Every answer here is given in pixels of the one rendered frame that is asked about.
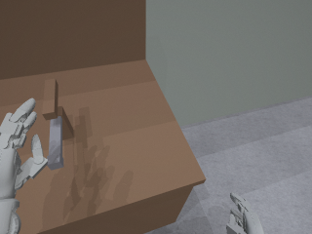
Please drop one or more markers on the left robot hand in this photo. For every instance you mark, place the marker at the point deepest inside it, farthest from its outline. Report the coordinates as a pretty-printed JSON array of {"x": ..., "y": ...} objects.
[{"x": 12, "y": 137}]

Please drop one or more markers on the right robot hand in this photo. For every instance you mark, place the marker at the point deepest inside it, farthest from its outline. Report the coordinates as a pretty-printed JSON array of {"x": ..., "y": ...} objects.
[{"x": 248, "y": 223}]

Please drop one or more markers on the tap lever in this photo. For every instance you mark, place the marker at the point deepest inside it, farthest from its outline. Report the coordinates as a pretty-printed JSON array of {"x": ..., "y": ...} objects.
[{"x": 55, "y": 159}]

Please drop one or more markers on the counter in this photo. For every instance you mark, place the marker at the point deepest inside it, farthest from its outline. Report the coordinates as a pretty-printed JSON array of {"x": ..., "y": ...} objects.
[{"x": 127, "y": 166}]

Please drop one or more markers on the robot left forearm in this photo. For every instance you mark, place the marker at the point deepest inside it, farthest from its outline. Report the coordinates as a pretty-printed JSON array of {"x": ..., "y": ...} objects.
[{"x": 10, "y": 222}]

